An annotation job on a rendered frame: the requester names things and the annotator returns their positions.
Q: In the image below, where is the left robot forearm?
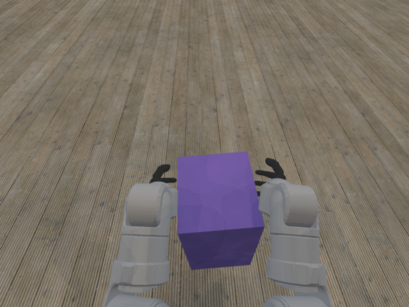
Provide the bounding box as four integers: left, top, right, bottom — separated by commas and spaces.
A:
102, 182, 178, 307

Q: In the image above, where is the robot left upper arm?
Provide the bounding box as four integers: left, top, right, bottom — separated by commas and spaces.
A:
106, 294, 169, 307

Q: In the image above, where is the robot right hand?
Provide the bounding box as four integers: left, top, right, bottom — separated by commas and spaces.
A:
255, 158, 286, 196

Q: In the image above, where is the robot left hand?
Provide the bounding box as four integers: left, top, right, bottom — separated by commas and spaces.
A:
150, 164, 177, 183

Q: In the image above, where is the carton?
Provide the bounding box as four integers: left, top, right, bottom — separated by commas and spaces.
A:
178, 151, 265, 270

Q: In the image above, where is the right robot forearm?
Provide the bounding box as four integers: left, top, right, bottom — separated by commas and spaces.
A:
258, 178, 333, 307

